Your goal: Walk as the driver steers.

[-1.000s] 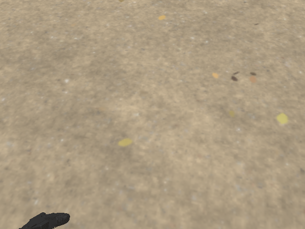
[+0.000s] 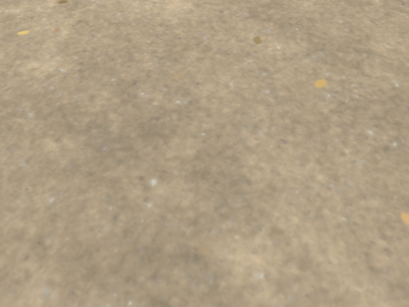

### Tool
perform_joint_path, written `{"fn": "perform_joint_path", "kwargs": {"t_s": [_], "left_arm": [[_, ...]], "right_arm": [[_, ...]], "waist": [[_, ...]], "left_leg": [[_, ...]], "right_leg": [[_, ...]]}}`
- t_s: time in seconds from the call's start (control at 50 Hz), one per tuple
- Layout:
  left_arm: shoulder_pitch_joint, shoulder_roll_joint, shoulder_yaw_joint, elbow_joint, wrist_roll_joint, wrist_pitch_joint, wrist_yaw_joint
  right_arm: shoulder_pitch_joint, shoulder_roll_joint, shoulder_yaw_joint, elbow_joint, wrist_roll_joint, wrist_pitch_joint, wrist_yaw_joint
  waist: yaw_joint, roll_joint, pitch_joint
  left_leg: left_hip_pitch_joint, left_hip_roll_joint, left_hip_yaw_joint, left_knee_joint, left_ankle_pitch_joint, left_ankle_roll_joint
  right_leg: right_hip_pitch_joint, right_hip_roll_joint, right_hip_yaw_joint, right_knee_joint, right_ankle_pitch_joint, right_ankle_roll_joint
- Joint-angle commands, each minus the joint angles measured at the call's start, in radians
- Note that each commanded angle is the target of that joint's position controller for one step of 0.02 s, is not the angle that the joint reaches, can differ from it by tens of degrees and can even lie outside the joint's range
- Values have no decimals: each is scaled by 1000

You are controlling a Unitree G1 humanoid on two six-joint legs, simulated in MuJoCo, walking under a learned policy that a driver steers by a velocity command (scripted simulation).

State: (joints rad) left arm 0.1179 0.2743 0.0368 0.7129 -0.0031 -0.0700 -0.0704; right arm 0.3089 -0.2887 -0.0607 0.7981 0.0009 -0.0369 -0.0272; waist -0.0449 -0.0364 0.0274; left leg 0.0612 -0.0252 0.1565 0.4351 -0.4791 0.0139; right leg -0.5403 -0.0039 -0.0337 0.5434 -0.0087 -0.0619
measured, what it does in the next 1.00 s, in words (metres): walks ahead, turning right: left foot, then right foot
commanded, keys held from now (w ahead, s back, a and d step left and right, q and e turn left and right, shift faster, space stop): e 1.00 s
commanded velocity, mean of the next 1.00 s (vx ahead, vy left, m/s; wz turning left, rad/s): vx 0.07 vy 0.00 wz -0.56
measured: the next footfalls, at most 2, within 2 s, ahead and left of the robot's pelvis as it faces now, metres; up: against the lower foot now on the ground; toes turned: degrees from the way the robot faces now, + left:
left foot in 0.46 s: +0.27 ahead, +0.12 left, +0.00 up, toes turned -24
right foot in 0.88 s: +0.12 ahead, -0.11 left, +0.00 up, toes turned -34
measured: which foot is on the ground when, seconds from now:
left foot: down 0.00-0.00, up 0.02-0.44, down 0.46-0.88, up 0.90-1.00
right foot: down 0.00-0.46, up 0.48-0.86, down 0.88-1.00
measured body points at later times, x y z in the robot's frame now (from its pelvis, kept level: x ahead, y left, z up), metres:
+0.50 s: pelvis +0.15 +0.03 +0.01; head +0.18 +0.03 +0.46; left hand +0.39 +0.25 -0.08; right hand +0.21 -0.28 -0.08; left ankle +0.23 +0.14 -0.72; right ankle +0.14 -0.09 -0.71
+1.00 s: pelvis +0.14 +0.00 +0.02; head +0.15 -0.05 +0.47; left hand +0.42 +0.14 -0.05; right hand +0.09 -0.33 -0.09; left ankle +0.21 +0.13 -0.64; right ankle +0.08 -0.08 -0.72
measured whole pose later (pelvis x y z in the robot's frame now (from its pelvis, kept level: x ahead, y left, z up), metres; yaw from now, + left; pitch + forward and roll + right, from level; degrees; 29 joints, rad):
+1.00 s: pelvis +0.14 +0.00 +0.02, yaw -36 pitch +2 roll +1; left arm 0.21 0.29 0.07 0.60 0.00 0.04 0.00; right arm 0.13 -0.32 -0.09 0.73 -0.01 0.02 -0.04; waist 0.00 0.04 0.05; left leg -0.52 0.03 -0.02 1.08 -0.48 -0.07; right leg -0.30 0.03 0.04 0.53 -0.26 -0.04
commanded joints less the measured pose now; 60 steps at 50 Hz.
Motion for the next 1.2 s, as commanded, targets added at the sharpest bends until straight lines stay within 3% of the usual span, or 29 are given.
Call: {"fn": "perform_joint_path", "kwargs": {"t_s": [0.02,0.04,0.06,0.08,0.1,0.14,0.18,0.24,0.3,0.36,0.44,0.46,0.48,0.5,0.52,0.54,0.56,0.58,0.66,0.78,0.84,0.86,0.88,0.9,0.92,0.94,0.98,1.1,1.2], "left_arm": [[262,318,96,-33,9,1,32],[275,276,82,-69,15,0,33],[228,231,76,-90,12,10,36],[170,192,67,-96,-5,17,42],[123,169,59,-102,-15,25,47],[80,163,57,-118,3,37,57],[53,175,63,-123,8,41,61],[57,205,75,-123,0,59,81],[36,203,75,-135,-10,87,98],[38,198,75,-142,-8,104,103],[25,177,71,-152,-17,112,102],[40,152,64,-154,-20,113,102],[106,94,49,-151,-4,113,98],[95,132,59,-190,-8,103,96],[126,210,82,-164,3,97,94],[123,231,94,-138,-10,104,94],[133,209,94,-118,-15,119,99],[127,190,89,-120,-14,129,101],[45,117,64,-163,-25,133,90],[33,119,62,-186,-17,135,65],[96,119,72,-169,-17,139,53],[135,129,80,-152,-13,138,56],[166,185,98,-151,-12,135,66],[164,301,117,-185,-6,129,83],[196,283,109,-189,37,104,70],[154,253,98,-180,39,85,68],[60,193,81,-182,-1,80,82],[60,175,68,-174,-1,92,108],[59,182,64,-159,10,100,99]], "right_arm": [[88,-45,0,-109,-49,-20,-7],[107,-85,10,-105,-32,-44,15],[13,-162,-9,-115,7,-51,26],[-67,-152,-4,-148,14,-49,22],[-105,-141,-3,-148,1,-40,11],[-81,-142,-10,-154,-6,-10,1],[-37,-106,-1,-138,-11,3,-8],[-54,-94,4,-131,-17,12,-18],[-112,-97,1,-140,-9,23,-15],[-170,-97,-2,-158,-4,18,-6],[-131,-111,-18,-148,2,-14,8],[-106,-141,-29,-140,-4,-19,7],[-118,-211,-44,-158,-21,-13,-1],[-112,-241,-54,-141,-55,-1,2],[-127,-187,-43,-160,-44,0,2],[-151,-139,-32,-169,-33,2,-1],[-178,-121,-27,-176,-22,8,-4],[-192,-114,-24,-176,-10,12,-8],[-154,-130,-32,-160,-21,36,-23],[-168,-184,-58,-150,-3,45,-9],[-194,-190,-63,-140,22,43,-4],[-169,-166,-58,-125,28,41,-3],[-124,-123,-49,-110,10,39,2],[-139,-58,-23,-158,-50,39,6],[-244,-110,-38,-188,-29,33,-5],[-259,-141,-49,-183,-3,36,-11],[-230,-142,-58,-150,-9,43,-24],[-209,-94,-43,-137,-1,37,-10],[-225,-91,-33,-142,5,35,7]], "waist": [[69,-219,-325],[108,-188,-551],[150,-54,-505],[132,7,-358],[100,76,-225],[38,29,-147],[10,-9,-134],[16,-28,-193],[31,-59,-196],[53,-104,-155],[25,-137,-146],[24,-107,-147],[72,100,-174],[85,356,-123],[71,265,-129],[68,186,-120],[77,146,-110],[69,150,-93],[22,214,-91],[9,246,-126],[53,228,-116],[65,194,-118],[58,33,-117],[29,-299,-103],[125,-229,-171],[100,-143,-119],[55,-86,-85],[49,-92,-127],[77,-121,-104]], "left_leg": [[-523,-6,-29,834,88,-64],[-690,-102,-252,1078,-210,-88],[-724,-19,-321,1079,-132,-66],[-759,20,-294,996,-62,-54],[-764,47,-268,923,-26,-60],[-647,64,-264,815,23,-68],[-595,56,-241,688,37,-92],[-564,34,-239,548,142,-122],[-534,16,-251,444,236,-125],[-517,0,-266,326,236,-112],[-390,-7,-262,26,301,-68],[-292,65,-298,-66,398,-37],[-183,288,-486,-87,559,52],[-182,419,-706,-116,726,218],[-177,437,-691,-102,727,259],[-189,374,-570,-78,705,221],[-191,315,-481,-63,664,181],[-195,298,-436,-63,665,174],[-149,266,-311,-87,670,190],[-172,323,-242,-76,650,198],[-207,322,-203,-6,586,149],[-258,293,-164,59,509,99],[-409,225,-73,234,326,10],[-712,79,-24,542,-178,-96],[-743,33,-190,709,-221,-96],[-753,55,-222,764,-139,-84],[-754,73,-237,726,13,-80],[-655,33,-224,544,153,-110],[-498,36,-211,353,118,-100]], "right_leg": [[778,-254,407,64,677,-236],[966,-389,768,-43,647,-398],[902,-336,627,-69,554,-342],[762,-284,519,-89,466,-292],[594,-242,449,-128,431,-262],[371,-192,402,-194,372,-245],[271,-162,345,-204,439,-237],[256,-139,325,-175,436,-212],[225,-104,353,-179,146,-163],[228,-93,422,-176,-62,-141],[291,-78,505,-78,11,-102],[249,-38,486,-21,-83,-62],[150,63,349,185,-414,-3],[-50,168,190,367,-656,50],[-81,96,200,554,-629,88],[-81,79,191,626,-561,107],[-84,65,174,664,-513,129],[-102,55,162,694,-469,145],[-84,22,75,541,-403,172],[121,-11,0,244,-390,132],[246,10,-41,6,-251,71],[339,32,-35,-92,-171,39],[482,-56,121,-162,37,-12],[591,-327,494,-147,430,-167],[499,-394,578,-196,353,-310],[466,-331,487,-209,248,-270],[435,-233,384,-199,147,-169],[448,-178,348,-181,162,-158],[367,-182,389,-170,69,-170]]}}
Keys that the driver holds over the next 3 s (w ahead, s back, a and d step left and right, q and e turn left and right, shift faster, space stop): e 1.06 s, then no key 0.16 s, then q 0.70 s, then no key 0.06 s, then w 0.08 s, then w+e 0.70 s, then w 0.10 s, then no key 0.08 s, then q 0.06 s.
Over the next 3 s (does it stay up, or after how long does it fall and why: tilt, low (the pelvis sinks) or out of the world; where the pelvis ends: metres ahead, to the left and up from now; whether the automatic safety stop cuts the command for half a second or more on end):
stays up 0.50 -0.21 0.01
